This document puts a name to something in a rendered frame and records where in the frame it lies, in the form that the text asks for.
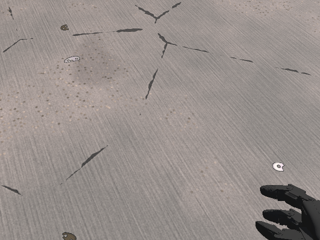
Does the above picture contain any right robot hand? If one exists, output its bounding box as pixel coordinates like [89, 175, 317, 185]
[255, 184, 320, 240]

